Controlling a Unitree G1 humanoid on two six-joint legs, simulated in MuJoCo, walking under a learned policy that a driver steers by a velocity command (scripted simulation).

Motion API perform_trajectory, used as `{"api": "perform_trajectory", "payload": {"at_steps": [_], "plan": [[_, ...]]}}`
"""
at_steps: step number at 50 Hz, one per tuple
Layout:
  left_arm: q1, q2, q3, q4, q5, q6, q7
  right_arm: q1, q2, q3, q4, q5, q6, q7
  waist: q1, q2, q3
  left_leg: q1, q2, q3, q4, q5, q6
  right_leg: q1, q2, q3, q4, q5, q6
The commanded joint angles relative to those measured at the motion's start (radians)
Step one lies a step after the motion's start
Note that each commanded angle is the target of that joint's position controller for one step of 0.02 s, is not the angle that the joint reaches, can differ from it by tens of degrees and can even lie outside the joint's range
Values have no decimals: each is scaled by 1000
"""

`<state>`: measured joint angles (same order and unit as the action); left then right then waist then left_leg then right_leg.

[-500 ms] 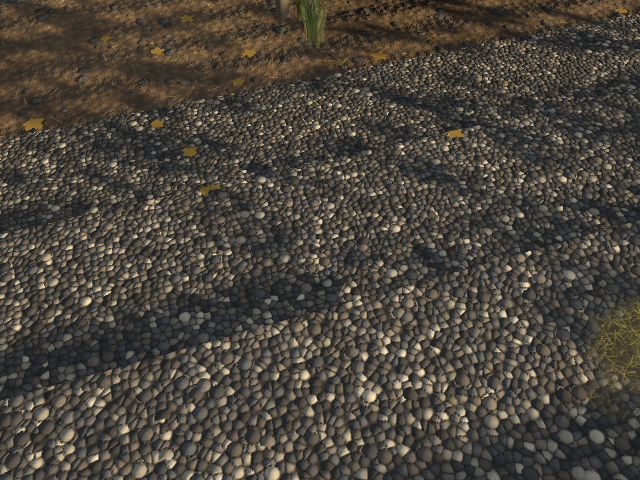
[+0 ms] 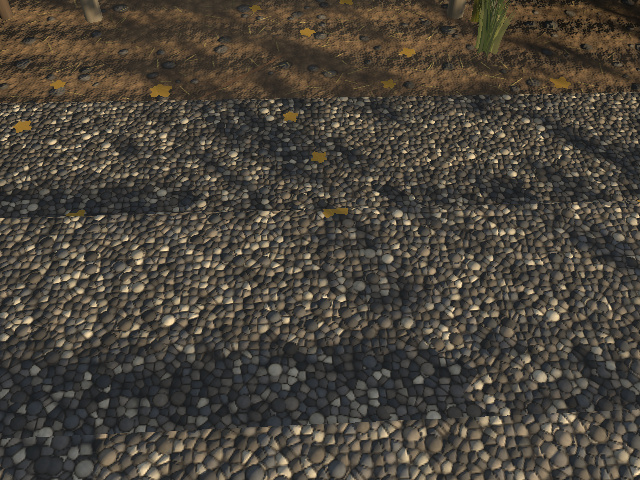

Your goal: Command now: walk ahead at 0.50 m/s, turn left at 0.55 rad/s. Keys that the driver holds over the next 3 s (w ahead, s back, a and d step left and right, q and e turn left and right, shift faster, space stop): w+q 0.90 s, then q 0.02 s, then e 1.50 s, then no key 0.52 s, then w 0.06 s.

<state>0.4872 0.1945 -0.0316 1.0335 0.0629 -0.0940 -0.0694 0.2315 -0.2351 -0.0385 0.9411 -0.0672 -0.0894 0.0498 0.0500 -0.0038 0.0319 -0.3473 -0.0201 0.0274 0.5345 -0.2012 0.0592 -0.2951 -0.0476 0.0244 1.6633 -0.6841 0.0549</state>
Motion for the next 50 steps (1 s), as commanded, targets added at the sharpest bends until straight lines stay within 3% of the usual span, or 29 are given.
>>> {"api": "perform_trajectory", "payload": {"at_steps": [1,2,3,7,12,14,15,16,17,18,21,23,26,33,34,36,37,38,40,41,42,43,44,45,46,47,48,49,50], "plan": [[-212,91,19,-221,-1,-37,43,224,-126,-26,25,-15,-4,0,-58,12,-50,242,349,-370,-149,601,348,-475,-81,24,-96,37,-42],[-172,-1,-5,-220,19,-25,60,98,-53,4,-22,2,-32,-7,6,-39,-4,39,312,-350,-260,443,307,-376,-121,86,-355,230,-76],[-134,-6,-8,-203,19,-16,60,23,-57,6,-59,23,-46,-7,20,-1,41,-114,267,-303,-337,341,305,-292,-118,66,-583,371,-82],[-234,49,-21,-240,-15,27,26,1,-168,-26,-92,-4,-49,48,13,67,44,-268,174,-268,-337,201,237,-21,-43,-2,-955,712,-86],[-413,189,15,-277,-9,-7,47,123,-168,-45,-81,-12,-28,54,-47,29,-7,5,167,-341,-157,213,160,7,4,-43,-1066,732,-111],[-120,290,64,-196,-31,-41,64,86,-98,-28,-116,-26,-39,59,87,-85,-179,-110,4,-239,197,228,33,442,-91,53,-1067,787,-245],[48,322,62,-177,-30,-40,63,277,47,4,-129,-30,-49,47,39,-318,-449,-269,-153,-137,500,-370,-40,811,-364,445,-1189,976,-500],[64,264,48,-161,-17,-38,53,187,-3,-2,-135,-8,-45,46,84,-278,-310,-532,-101,-172,709,-436,-28,768,-413,691,-1349,516,-466],[-53,209,44,-179,-25,-43,59,80,-68,-21,-132,-4,-36,18,74,-145,-94,-579,-23,-178,736,-304,-2,519,-357,591,-1426,150,-354],[-178,149,26,-202,-40,-35,68,83,-76,-25,-107,0,-28,-15,20,-103,-53,-496,35,-145,713,-207,4,361,-326,479,-1462,130,-307],[-216,66,6,-191,-34,-39,107,60,1,-4,-101,-26,-13,-27,-42,-65,-59,-293,127,-135,610,-122,-3,220,-275,248,-1543,494,-279],[-202,84,19,-174,-14,-51,122,1,5,-1,-116,-4,-9,4,-26,-44,-46,-298,134,-113,509,-70,-19,247,-245,101,-1574,591,-271],[-105,100,31,-117,4,-63,113,-82,16,8,-143,16,-5,33,3,-37,-10,-346,150,-91,375,93,-36,294,-246,-29,-1598,754,-292],[-55,128,31,-77,18,-68,56,-148,-28,-7,-183,-2,23,46,-18,-85,44,-223,114,-29,281,204,-10,223,-231,-215,-1547,888,-272],[-32,143,33,-66,39,-64,59,-121,-25,-5,-183,-4,20,43,-28,-87,44,-253,131,-79,367,229,-2,282,-285,-182,-1513,936,-283],[-32,182,55,-61,8,-56,70,-165,-40,-12,-194,1,9,37,5,-39,65,-351,114,-44,206,62,-11,440,-285,-212,-1498,915,-278],[28,179,54,-45,26,-48,80,-187,-31,-9,-206,-1,8,34,23,-69,56,-344,114,-40,286,52,-4,486,-302,-199,-1461,966,-273],[46,184,64,-32,-2,-37,85,-232,-27,-9,-219,3,7,35,46,-51,76,-362,93,4,170,-72,-11,527,-292,-231,-1459,961,-266],[-6,214,79,-60,32,-27,97,-150,-36,-15,-213,13,-1,31,-4,-100,54,-227,71,12,214,-68,10,488,-309,-256,-1384,1184,-248],[-49,244,93,-79,30,-24,98,-101,-58,-26,-203,19,-11,27,-38,-109,26,-127,28,53,202,-81,21,447,-302,-280,-1314,1313,-239],[-75,272,104,-80,-6,-17,98,-41,-94,-43,-181,38,-30,25,-71,-59,10,-12,-48,139,8,-58,36,415,-248,-337,-1186,1314,-225],[-22,262,100,-63,42,-10,80,89,-112,-61,-137,28,-53,7,-109,-67,-55,275,-86,130,79,126,78,247,-227,-333,-981,1306,-189],[16,132,70,-93,72,-22,60,271,-206,-100,-108,7,-58,-37,-127,140,-233,674,20,-159,135,350,269,-118,-111,-310,-625,810,-78],[-114,81,57,-175,51,-40,10,465,-195,-72,-47,-22,-57,-41,-210,135,-353,892,216,-601,-127,176,404,-408,90,-131,-339,79,-47],[-379,73,48,-265,-15,-52,-11,457,-177,-88,-14,-25,-85,-42,-284,63,-56,759,264,-602,-190,161,331,-669,62,36,-348,95,-95],[-436,112,65,-291,-22,-49,-2,348,-142,-79,-28,6,-89,-37,-226,47,27,574,276,-518,-164,238,308,-636,-3,68,-353,137,-89],[-383,175,90,-278,-14,-38,15,275,-75,-54,-33,30,-86,-22,-148,30,-7,438,271,-435,-123,387,311,-530,-37,62,-348,161,-82],[-194,166,101,-216,-90,4,57,129,-175,-69,-59,116,-9,-43,-17,45,100,250,275,-359,-187,769,228,-388,-77,-9,-528,262,-55],[-142,139,90,-180,-74,39,70,104,-130,-49,-79,102,18,-46,-18,19,64,133,258,-286,-245,788,201,-229,-60,-14,-579,279,-35]]}}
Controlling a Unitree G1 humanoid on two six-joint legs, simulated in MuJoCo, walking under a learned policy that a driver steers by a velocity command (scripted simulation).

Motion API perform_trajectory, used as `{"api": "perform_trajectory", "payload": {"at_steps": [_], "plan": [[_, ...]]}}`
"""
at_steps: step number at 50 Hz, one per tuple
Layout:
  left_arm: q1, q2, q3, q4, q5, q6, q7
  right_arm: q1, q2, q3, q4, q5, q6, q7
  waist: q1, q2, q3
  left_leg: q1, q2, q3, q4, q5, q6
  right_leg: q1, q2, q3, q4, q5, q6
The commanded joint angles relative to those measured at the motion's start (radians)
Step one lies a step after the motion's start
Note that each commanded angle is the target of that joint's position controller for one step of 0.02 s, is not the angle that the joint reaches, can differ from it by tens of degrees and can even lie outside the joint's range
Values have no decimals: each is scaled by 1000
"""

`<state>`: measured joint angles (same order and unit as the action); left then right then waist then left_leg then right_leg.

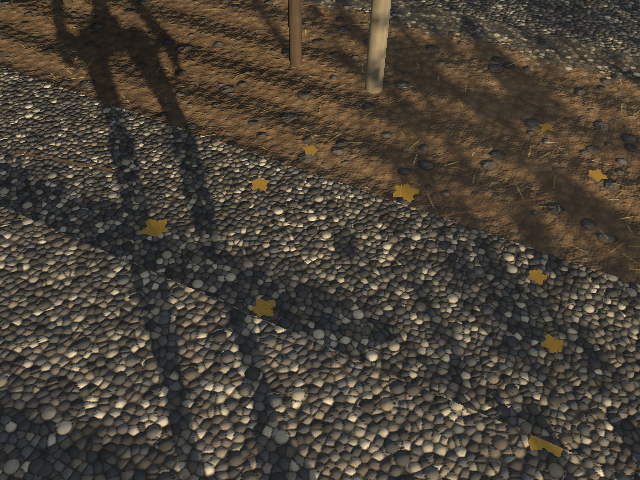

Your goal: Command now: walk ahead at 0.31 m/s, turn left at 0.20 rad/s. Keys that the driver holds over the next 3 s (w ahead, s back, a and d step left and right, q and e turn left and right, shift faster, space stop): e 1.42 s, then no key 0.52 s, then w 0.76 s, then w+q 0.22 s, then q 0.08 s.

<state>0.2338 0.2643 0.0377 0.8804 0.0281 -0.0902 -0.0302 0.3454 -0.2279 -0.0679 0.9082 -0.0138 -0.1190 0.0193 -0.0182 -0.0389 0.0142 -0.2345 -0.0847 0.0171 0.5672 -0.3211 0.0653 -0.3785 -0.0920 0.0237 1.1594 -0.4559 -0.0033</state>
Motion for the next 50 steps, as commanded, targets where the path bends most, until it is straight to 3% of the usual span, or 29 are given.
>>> {"api": "perform_trajectory", "payload": {"at_steps": [1,5,6,9,10,11,12,13,14,15,16,17,18,19,20,21,22,24,25,28,33,37,38,39,40,41,44,45,50], "plan": [[153,32,16,-6,-30,70,36,-24,-106,0,-57,15,54,-18,50,75,46,-38,332,-213,-266,1006,198,-45,6,-17,-78,121,23],[-26,22,30,-88,-7,84,18,-27,-90,6,4,25,20,-38,57,126,46,-116,163,-15,-207,494,80,-13,82,-21,-439,719,-55],[11,-84,-25,-56,112,41,-30,-8,39,64,-25,-147,-14,-24,27,13,-33,-122,200,-14,-112,203,55,-44,-36,142,-448,1062,-55],[-74,51,10,-93,79,24,-34,25,-29,68,-24,-83,-22,-16,5,37,58,-180,240,-71,-49,99,99,-109,-26,70,-479,1024,-32],[-184,56,24,-138,-29,35,-13,78,-103,32,2,41,-1,-36,-29,35,23,-136,220,-60,-1,178,100,-45,92,-13,-600,1000,-44],[-312,85,19,-201,-88,19,-30,83,-114,30,-2,81,11,-75,-96,56,58,-90,207,-46,106,223,77,-139,69,64,-699,1010,-26],[-346,59,11,-217,-91,14,-54,123,-123,27,9,63,26,-100,-119,38,48,21,211,-32,186,206,67,-203,77,40,-773,1029,-2],[-236,-9,-1,-148,-34,30,-40,205,-114,27,44,-26,50,-103,-120,40,43,51,194,-15,252,105,80,-111,89,-62,-778,1037,-2],[-100,75,7,-66,109,35,-18,318,-51,77,62,-99,29,-54,-102,10,135,58,284,-130,226,21,19,-152,-39,4,-819,987,-4],[-79,93,26,-68,125,44,-7,309,-41,75,71,-48,22,-38,-83,67,175,71,300,-156,251,80,16,-139,-36,-11,-853,902,-10],[-32,121,39,-51,104,43,4,283,-55,75,60,-22,22,-24,-55,62,148,34,271,-130,312,119,-1,-2,-11,-58,-869,858,-21],[125,40,30,33,11,35,-7,178,-141,20,51,14,58,-66,31,38,100,-43,121,68,663,211,55,208,108,-151,-961,1005,-38],[305,132,56,99,3,31,-4,231,-132,16,17,33,71,-75,65,-153,-86,-309,40,137,1061,-201,17,645,-45,-61,-730,1664,-109],[366,250,83,11,-10,21,6,428,96,129,-12,-94,52,44,63,-385,-683,-493,54,-69,1410,-598,-166,1209,-356,308,-492,1554,-563],[366,181,82,-3,45,23,15,121,-55,81,-94,-56,56,57,218,-40,-573,-719,49,-99,1535,-607,-195,1179,-311,390,-514,1588,-516],[206,233,89,-57,58,18,11,-14,-113,61,-198,0,41,47,155,15,-420,-800,83,-101,1496,-531,-203,939,-341,370,-564,1411,-457],[25,198,69,-106,26,10,-6,-28,-138,54,-256,-10,35,15,51,64,-282,-805,137,-136,1290,-407,-183,621,-336,419,-661,986,-425],[-57,114,34,-143,5,-22,-20,45,-121,54,-183,-74,45,-49,-54,56,-43,-408,219,-137,927,-216,-158,-46,-212,255,-883,755,-379],[-44,142,43,-149,8,-36,-18,104,-79,57,-161,-75,57,-52,-74,-39,-39,-291,192,-81,941,-133,-164,-167,-136,229,-894,802,-403],[-55,195,66,-192,2,-53,-12,81,-37,63,-142,-46,69,-20,-36,28,-78,-165,144,11,421,37,-176,-157,-28,159,-910,644,-351],[27,134,71,-240,-23,-26,-17,-61,-115,32,-156,-44,98,-42,45,-31,-112,-210,122,-61,171,-25,-137,109,-135,431,-904,289,-343],[-13,114,58,-261,-4,-2,0,-87,-129,18,-176,11,67,-45,3,-14,-120,-25,74,-27,-149,86,-28,97,-89,489,-855,258,-293],[1,83,44,-258,4,3,1,-50,-145,10,-182,19,61,-45,-19,-16,-154,112,128,-61,-196,159,41,38,-62,474,-813,242,-250],[26,0,17,-296,7,8,2,22,-207,-14,-194,4,50,-60,-36,131,-217,330,330,-308,-261,276,267,-167,63,341,-698,72,-158],[-50,16,18,-342,27,7,11,30,-264,-38,-199,-47,29,-62,-70,201,-98,438,578,-615,-354,513,488,-496,238,166,-489,-135,-9],[-57,72,32,-306,28,23,19,10,-243,-36,-189,-84,28,-65,-59,35,-70,410,587,-526,-395,567,415,-526,154,206,-352,-64,40],[105,133,73,-212,56,38,26,-230,-136,-8,-272,11,17,-29,65,171,-81,194,350,-158,-362,547,215,-332,171,96,-76,167,94],[126,113,66,-208,69,37,8,-250,-157,-17,-292,8,18,-29,78,174,-88,101,329,-89,-355,563,202,-272,169,40,54,185,94],[48,59,40,-207,19,34,-15,-147,-180,-40,-295,-24,29,-42,-19,105,-35,158,333,21,-377,423,225,-337,90,3,44,300,123]]}}
Over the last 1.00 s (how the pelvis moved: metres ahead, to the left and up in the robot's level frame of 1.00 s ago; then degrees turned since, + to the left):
0.50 0.11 -0.01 34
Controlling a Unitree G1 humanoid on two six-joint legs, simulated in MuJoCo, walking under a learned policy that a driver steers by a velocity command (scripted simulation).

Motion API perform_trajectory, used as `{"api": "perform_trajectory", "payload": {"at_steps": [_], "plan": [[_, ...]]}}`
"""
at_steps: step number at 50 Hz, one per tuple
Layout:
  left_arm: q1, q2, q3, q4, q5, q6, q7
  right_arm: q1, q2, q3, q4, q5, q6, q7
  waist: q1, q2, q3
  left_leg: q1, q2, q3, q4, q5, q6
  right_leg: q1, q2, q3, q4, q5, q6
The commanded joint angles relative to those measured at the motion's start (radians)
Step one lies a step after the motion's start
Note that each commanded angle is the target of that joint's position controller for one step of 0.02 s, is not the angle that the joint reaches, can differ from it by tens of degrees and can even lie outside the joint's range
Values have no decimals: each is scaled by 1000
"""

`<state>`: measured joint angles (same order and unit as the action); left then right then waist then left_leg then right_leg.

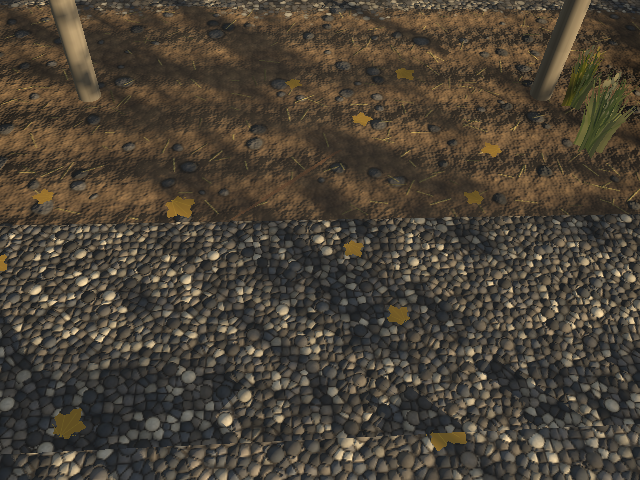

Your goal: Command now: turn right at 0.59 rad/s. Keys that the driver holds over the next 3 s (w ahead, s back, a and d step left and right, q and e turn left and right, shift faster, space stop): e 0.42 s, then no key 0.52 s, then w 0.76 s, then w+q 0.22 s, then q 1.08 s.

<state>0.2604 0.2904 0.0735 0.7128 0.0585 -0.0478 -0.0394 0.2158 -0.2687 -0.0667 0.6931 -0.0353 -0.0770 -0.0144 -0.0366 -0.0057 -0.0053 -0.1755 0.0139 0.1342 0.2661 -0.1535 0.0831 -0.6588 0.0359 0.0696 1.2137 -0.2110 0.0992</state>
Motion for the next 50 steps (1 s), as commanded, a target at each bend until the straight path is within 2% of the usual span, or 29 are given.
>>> {"api": "perform_trajectory", "payload": {"at_steps": [1,3,5,10,13,16,21,22,24,25,26,27,28,29,30,31,34,36,38,41,42,43,44,45,46,47,48,49,50], "plan": [[0,30,3,-39,-13,-4,-6,38,-140,-44,-65,-1,-13,-11,-23,81,-11,178,249,-102,-75,251,211,-95,-61,-42,-97,80,26],[-34,19,-3,-33,-13,9,-6,144,-153,-59,-30,2,-13,-14,-59,98,-7,327,297,-132,-75,287,228,-161,-94,-48,-257,88,30],[-48,14,-10,-25,-8,20,-5,182,-162,-72,-10,-8,-9,-14,-66,96,-9,399,339,-141,-75,361,243,-174,-108,-65,-360,52,14],[-23,34,-14,-10,6,41,-39,43,-158,-81,-49,-36,-22,-17,5,97,-9,243,354,-20,-121,441,251,55,-124,-111,-430,-7,-55],[-41,27,-15,-14,-8,56,-62,40,-171,-92,-50,-41,-27,-32,9,88,12,231,359,33,-142,377,232,143,-128,-120,-483,-9,-76],[-76,25,-14,-20,-21,66,-69,76,-184,-104,-39,-40,-25,-43,-6,88,26,302,374,60,-137,344,210,167,-128,-121,-562,-25,-86],[-138,54,7,-20,-30,49,-77,94,-201,-110,-25,-37,-4,-61,-7,99,17,363,375,106,-68,315,130,236,-95,-134,-717,-21,-114],[-139,59,14,-15,-34,38,-74,88,-200,-105,-14,-30,5,-61,7,91,13,336,364,112,-32,262,105,287,-75,-139,-795,53,-136],[-91,78,30,3,-47,11,-59,89,-170,-85,17,-17,26,-35,56,56,-41,188,310,127,72,151,36,528,-32,-138,-918,333,-212],[-21,147,50,10,-42,0,-39,117,-82,-59,-8,-19,32,-24,52,-72,-172,34,194,222,253,-41,-58,779,-147,-16,-825,716,-311],[143,257,76,21,-34,-4,-8,59,-23,-29,-82,-38,18,-22,115,-201,-298,-279,75,164,513,-531,-142,1058,-379,326,-812,898,-503],[201,248,90,47,5,-36,16,-8,-39,-18,-83,-51,-1,-3,145,-51,-207,-458,75,-48,581,-636,-126,1049,-398,362,-824,755,-509],[158,234,97,56,7,-69,22,-47,-59,-21,-76,-46,-17,2,127,-90,-78,-562,84,-95,660,-589,-126,944,-378,299,-845,712,-480],[80,186,85,38,-20,-77,18,-1,-144,-49,-35,-41,-21,-7,88,-110,-75,-542,104,-97,721,-540,-134,863,-359,231,-864,694,-464],[8,155,72,15,-58,-77,9,22,-167,-56,-13,-34,-16,-12,52,-136,-59,-474,110,-106,742,-487,-137,744,-329,177,-889,697,-435],[-54,152,67,-14,-76,-70,3,42,-157,-52,-5,-23,-8,-9,12,-147,-30,-375,103,-115,764,-416,-138,591,-300,125,-940,662,-405],[-179,123,50,-71,-52,-58,-16,131,-119,-46,60,-5,18,34,-59,-81,-37,-201,83,-129,786,-166,-142,373,-247,34,-976,604,-352],[-198,104,41,-85,-49,-59,-33,148,-82,-30,87,-6,30,60,-60,-53,-20,-174,116,-144,653,-80,-161,352,-223,17,-945,491,-323],[-151,104,38,-70,-56,-55,-52,109,-61,-12,90,-5,38,72,-21,-39,-2,-167,140,-145,504,-85,-183,385,-233,45,-885,376,-311],[-107,89,24,-50,-79,-36,-100,72,-72,1,98,20,19,70,-2,6,0,-93,136,-108,292,68,-184,389,-216,111,-790,141,-281],[-94,71,14,-47,-78,-28,-111,47,-87,0,92,28,8,65,4,8,-15,-60,136,-106,273,146,-169,382,-184,128,-776,90,-245],[-55,51,6,-49,-79,-28,-107,-19,-122,3,60,43,-5,62,38,27,-43,-52,156,-121,245,231,-128,401,-126,112,-780,7,-193],[26,75,14,-39,-74,-27,-93,-78,-162,2,50,40,-12,63,93,64,-59,-76,160,-140,231,189,-72,434,-72,75,-797,-43,-163],[-7,125,26,-41,-73,-26,-82,-76,-176,-6,69,25,-10,67,74,57,-48,-140,134,-121,216,74,-70,476,-50,26,-783,-41,-156],[-68,146,31,-54,-62,-31,-74,-65,-172,-8,90,28,-9,70,49,42,-40,-161,125,-119,205,63,-85,493,-59,20,-762,7,-160],[-83,141,29,-53,-60,-37,-68,-74,-157,-3,96,37,-8,69,43,28,-45,-140,117,-110,217,84,-95,489,-66,28,-757,69,-165],[-48,136,29,-34,-63,-37,-62,-57,-152,-3,107,36,-1,65,39,17,-42,-121,103,-90,226,2,-94,484,-71,44,-792,8,-183],[-1,168,46,-18,-52,-35,-51,-36,-171,-12,114,21,6,55,48,-17,-9,-149,80,-66,254,-164,-79,485,-85,74,-840,-169,-233],[38,190,62,-6,-30,-37,-34,-34,-185,-20,118,2,7,41,71,-64,37,-228,53,-47,299,-302,-63,511,-142,163,-896,-359,-308]]}}
Over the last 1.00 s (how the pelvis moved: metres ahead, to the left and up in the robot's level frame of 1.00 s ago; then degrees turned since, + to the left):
0.30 0.02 -0.12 -29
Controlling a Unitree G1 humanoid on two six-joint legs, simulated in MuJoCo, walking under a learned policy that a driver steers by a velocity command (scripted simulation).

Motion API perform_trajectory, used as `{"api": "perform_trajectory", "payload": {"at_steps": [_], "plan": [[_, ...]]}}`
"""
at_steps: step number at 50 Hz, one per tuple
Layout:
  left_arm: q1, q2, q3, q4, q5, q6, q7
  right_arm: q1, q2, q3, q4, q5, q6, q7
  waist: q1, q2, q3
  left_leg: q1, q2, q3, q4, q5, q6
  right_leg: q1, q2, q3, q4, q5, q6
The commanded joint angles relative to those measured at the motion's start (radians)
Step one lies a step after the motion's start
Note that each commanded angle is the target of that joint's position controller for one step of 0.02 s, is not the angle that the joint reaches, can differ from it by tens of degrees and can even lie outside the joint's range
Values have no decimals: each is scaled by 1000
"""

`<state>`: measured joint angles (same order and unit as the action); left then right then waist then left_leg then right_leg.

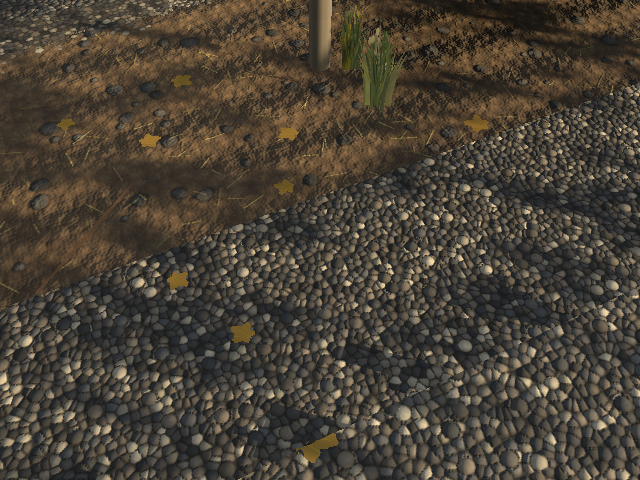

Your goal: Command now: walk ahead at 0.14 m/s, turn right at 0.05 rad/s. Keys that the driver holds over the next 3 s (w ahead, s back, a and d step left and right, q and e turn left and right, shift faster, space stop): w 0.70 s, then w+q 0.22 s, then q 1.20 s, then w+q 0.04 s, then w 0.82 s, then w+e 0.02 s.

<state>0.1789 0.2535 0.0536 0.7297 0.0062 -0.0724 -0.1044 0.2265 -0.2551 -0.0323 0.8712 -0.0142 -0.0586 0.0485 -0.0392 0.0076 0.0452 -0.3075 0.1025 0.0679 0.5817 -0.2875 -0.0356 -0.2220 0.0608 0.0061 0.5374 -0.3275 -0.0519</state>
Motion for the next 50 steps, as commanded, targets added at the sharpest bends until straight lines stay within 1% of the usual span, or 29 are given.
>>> {"api": "perform_trajectory", "payload": {"at_steps": [1,2,4,7,9,10,11,12,13,14,16,19,22,25,29,31,32,33,34,35,36,37,38,40,41,42,44,47,50], "plan": [[171,212,82,-9,35,-22,52,-69,-178,-49,-64,-32,-17,-34,101,-113,29,-209,-47,8,26,-161,71,146,-265,367,-278,-339,-227],[191,173,70,2,32,-27,71,-103,-134,-34,-80,-33,-30,-42,113,-137,54,-283,-47,-15,41,-115,93,215,-345,470,-315,-358,-268],[169,111,42,15,31,-31,89,-155,-80,-9,-108,-29,-50,-46,107,-131,57,-278,-45,-54,37,-126,134,259,-385,486,-338,-271,-275],[32,156,44,1,45,-3,78,-78,-85,-7,-77,-32,-65,-26,16,-100,68,78,-105,13,-128,45,163,69,-279,285,-313,-170,-212],[14,157,44,7,74,6,60,52,-111,-14,-44,-40,-81,-11,-55,-52,32,322,-109,-11,-120,73,164,-87,-188,180,-140,-108,-180],[-15,106,36,-32,95,-7,49,231,-176,-26,-9,-58,-90,-23,-116,117,-46,530,26,-264,-177,37,274,-274,-35,68,169,-83,-99],[1,58,22,-30,98,-29,29,414,-240,-35,23,-74,-95,-29,-165,180,-89,725,246,-662,-316,135,423,-507,57,97,468,-254,-41],[-24,41,21,-13,75,-46,30,429,-194,-26,51,-79,-99,-18,-158,78,50,678,288,-640,-375,72,394,-653,18,216,581,-216,-74],[-2,65,26,16,71,-50,40,314,-150,-16,42,-63,-95,-9,-94,59,103,604,257,-531,-394,-21,351,-674,-46,173,651,-130,-77],[30,96,37,43,86,-44,49,229,-92,6,22,-53,-84,-8,-52,35,83,532,211,-452,-420,-38,332,-617,-87,127,649,-65,-84],[34,62,27,60,102,-21,49,134,-42,34,-4,-44,-74,-19,13,42,88,373,166,-332,-473,98,305,-492,-144,87,559,14,-89],[-40,32,13,52,82,-1,30,140,-78,33,0,-50,-80,-30,14,40,69,315,111,-205,-518,246,290,-419,-142,23,387,173,-49],[-149,6,-8,17,71,17,28,206,-102,29,46,-54,-81,6,-7,55,76,238,75,-112,-509,388,298,-309,-108,-41,168,263,3],[-193,49,-3,-1,65,22,39,264,-107,20,89,-58,-74,31,-5,55,99,313,124,-140,-478,473,313,-337,-93,-5,47,320,6],[-245,64,2,-17,61,16,49,279,-99,14,117,-70,-49,31,13,75,82,403,152,-130,-421,566,281,-296,-64,-36,31,243,-45],[-157,103,22,2,37,4,55,241,-135,2,95,-78,-43,30,85,62,9,284,92,-62,-256,848,228,0,3,-109,44,265,-79],[39,154,42,56,25,-10,62,234,-148,-1,85,-87,-50,31,145,23,-93,152,31,-25,-16,873,170,259,-9,-64,102,332,-126],[259,167,38,99,36,-14,66,397,-25,37,90,-109,-61,42,155,-145,-359,-202,-103,-25,317,481,93,761,-192,252,72,260,-322],[480,129,26,154,67,-14,73,357,-11,48,97,-103,-65,64,238,-190,-445,-372,-228,-90,699,-298,84,872,-374,629,-127,148,-431],[492,126,27,198,98,-40,77,142,-70,18,44,-56,-74,58,254,-116,-159,-516,-171,-215,843,-252,135,643,-341,594,-216,26,-314],[331,123,28,177,79,-52,81,83,-98,10,33,-45,-76,34,187,-67,-2,-509,-82,-210,824,-144,154,387,-356,484,-250,32,-276],[252,57,3,170,62,-46,88,80,-100,11,24,-70,-73,15,136,-35,-18,-415,-34,-211,760,-93,169,270,-349,422,-283,74,-270],[188,-16,-25,166,61,-40,91,73,-46,29,17,-83,-66,10,91,-14,1,-361,3,-218,718,-25,171,156,-342,340,-307,146,-254],[95,-73,-46,143,64,-43,95,118,0,38,27,-79,-37,14,20,-13,19,-261,36,-217,615,26,160,-25,-320,234,-384,195,-226],[95,-33,-35,144,52,-52,96,90,-10,32,7,-74,-26,18,19,-2,31,-267,28,-196,533,18,142,-53,-297,163,-405,187,-221],[112,-1,-26,163,65,-61,95,64,-2,37,-8,-75,-16,23,26,-28,26,-266,34,-171,492,86,132,-80,-270,100,-412,194,-214],[126,-38,-42,179,105,-84,120,71,41,55,-24,-114,-20,33,26,16,12,-347,59,-219,376,376,126,-40,-241,45,-341,235,-179],[223,-21,-54,223,97,-86,110,-39,22,49,-68,-82,-16,31,78,-16,7,-225,34,-130,127,786,96,-127,-171,-85,-236,213,-172],[279,-31,-70,246,91,-87,93,-85,-33,32,-112,-80,8,26,70,-7,72,-228,30,-136,94,779,89,-108,-227,-50,-140,301,-162]]}}
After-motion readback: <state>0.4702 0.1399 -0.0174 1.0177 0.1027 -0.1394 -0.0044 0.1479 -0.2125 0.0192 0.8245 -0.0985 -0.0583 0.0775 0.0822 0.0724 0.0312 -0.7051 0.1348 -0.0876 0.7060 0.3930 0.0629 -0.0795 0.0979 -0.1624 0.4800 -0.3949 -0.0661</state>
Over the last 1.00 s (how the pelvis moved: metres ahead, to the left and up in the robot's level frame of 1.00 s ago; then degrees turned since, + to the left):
0.06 -0.11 -0.02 -22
